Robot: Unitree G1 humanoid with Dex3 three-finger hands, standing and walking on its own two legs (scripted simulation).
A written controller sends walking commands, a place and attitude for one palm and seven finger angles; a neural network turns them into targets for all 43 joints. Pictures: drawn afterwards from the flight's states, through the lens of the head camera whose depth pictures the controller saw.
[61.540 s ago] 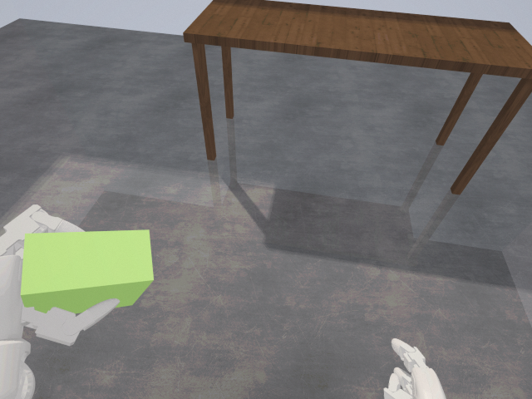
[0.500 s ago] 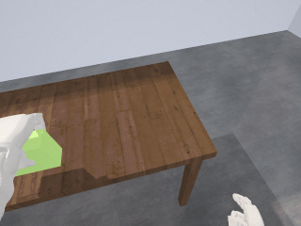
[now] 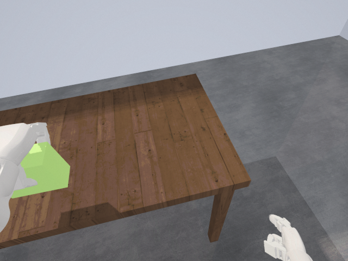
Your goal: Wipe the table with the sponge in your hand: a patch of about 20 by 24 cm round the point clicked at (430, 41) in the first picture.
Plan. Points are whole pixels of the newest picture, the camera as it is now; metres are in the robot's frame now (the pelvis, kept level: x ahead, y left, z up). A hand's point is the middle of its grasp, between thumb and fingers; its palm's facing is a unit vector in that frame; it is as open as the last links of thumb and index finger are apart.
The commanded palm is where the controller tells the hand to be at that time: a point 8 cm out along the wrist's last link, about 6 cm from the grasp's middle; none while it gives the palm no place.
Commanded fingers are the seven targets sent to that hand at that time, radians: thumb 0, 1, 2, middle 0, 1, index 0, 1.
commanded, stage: lift the sponge slowly off the table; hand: left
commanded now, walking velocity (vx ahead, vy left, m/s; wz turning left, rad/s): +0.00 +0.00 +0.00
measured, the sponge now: (33, 174) +0.25 +0.37 +0.07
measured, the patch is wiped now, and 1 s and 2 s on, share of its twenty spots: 1.00 1.00 1.00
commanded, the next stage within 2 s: bring the sponge back beside the body in 0.20 s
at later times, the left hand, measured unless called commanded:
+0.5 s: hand (30, 162) +0.25 +0.34 +0.13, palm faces -0.04 -0.01 -1.00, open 9.9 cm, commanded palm +0.22 +0.35 +0.19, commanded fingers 0.00 0.10 1.30 -1.20 -1.60 -1.20 -1.60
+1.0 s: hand (32, 184) +0.20 +0.31 +0.12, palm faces +0.02 -0.05 -1.00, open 9.9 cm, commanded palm +0.18 +0.31 +0.18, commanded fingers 0.00 0.10 1.30 -1.20 -1.60 -1.20 -1.60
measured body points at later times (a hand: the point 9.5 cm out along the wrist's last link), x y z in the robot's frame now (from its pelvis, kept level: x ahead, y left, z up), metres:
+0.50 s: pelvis -0.01 +0.00 +0.00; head +0.01 -0.03 +0.45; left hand +0.24 +0.34 +0.18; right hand +0.20 -0.22 -0.10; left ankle +0.00 +0.12 -0.74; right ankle -0.04 -0.12 -0.74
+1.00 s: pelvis -0.02 +0.00 +0.00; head -0.02 -0.03 +0.45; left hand +0.20 +0.31 +0.17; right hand +0.22 -0.21 -0.09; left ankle +0.00 +0.12 -0.74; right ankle -0.04 -0.12 -0.74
